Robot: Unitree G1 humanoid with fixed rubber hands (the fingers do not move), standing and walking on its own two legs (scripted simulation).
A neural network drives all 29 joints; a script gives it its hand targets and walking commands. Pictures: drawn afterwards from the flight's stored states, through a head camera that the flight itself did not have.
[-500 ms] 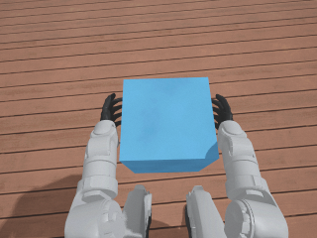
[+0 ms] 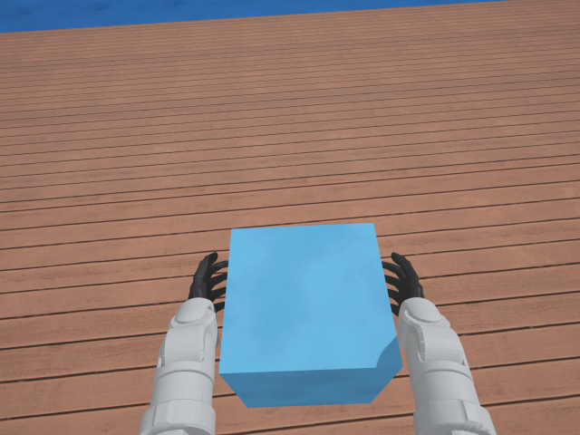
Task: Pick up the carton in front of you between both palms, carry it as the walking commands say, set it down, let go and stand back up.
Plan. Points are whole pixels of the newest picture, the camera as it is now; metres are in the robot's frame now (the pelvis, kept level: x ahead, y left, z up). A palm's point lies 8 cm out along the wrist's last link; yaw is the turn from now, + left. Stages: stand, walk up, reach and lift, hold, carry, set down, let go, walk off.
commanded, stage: reach and lift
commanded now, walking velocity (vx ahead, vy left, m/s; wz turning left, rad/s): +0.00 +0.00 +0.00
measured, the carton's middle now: (305, 322) +0.30 +0.01 -0.07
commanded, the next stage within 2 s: hold in 1.16 s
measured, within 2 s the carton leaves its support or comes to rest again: neither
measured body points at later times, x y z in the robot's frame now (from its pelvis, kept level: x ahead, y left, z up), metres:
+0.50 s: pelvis -0.01 +0.01 +0.03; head -0.03 +0.00 +0.47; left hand +0.30 +0.15 +0.04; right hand +0.29 -0.15 +0.04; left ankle +0.02 +0.13 -0.72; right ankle +0.01 -0.12 -0.72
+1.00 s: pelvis +0.00 +0.00 +0.03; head -0.03 +0.00 +0.48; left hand +0.31 +0.16 +0.06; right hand +0.30 -0.15 +0.06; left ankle +0.02 +0.13 -0.72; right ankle +0.01 -0.12 -0.72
